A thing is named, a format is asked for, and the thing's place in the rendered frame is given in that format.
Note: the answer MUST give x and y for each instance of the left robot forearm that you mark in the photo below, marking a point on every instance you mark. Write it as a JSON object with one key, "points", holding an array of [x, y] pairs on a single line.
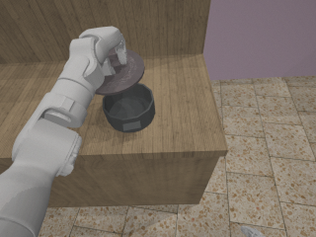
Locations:
{"points": [[67, 102]]}

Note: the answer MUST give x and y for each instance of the left robot hand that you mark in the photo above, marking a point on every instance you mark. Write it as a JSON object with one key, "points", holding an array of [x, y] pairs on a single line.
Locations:
{"points": [[114, 39]]}

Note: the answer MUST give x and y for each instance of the robot left upper arm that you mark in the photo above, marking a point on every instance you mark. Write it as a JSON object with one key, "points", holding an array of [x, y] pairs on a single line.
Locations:
{"points": [[49, 150]]}

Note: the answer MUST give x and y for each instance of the table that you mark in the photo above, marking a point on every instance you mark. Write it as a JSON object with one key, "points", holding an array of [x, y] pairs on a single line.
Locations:
{"points": [[168, 162]]}

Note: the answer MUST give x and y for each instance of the right robot hand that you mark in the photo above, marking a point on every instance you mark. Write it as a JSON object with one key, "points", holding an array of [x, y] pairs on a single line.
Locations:
{"points": [[251, 232]]}

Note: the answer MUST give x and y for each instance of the pot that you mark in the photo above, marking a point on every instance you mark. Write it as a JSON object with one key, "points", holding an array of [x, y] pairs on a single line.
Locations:
{"points": [[130, 111]]}

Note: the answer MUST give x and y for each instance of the lid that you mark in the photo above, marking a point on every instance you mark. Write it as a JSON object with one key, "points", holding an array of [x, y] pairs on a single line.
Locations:
{"points": [[124, 79]]}

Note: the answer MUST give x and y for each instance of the knob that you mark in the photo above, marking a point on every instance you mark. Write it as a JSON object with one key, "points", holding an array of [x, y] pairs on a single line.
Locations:
{"points": [[114, 60]]}

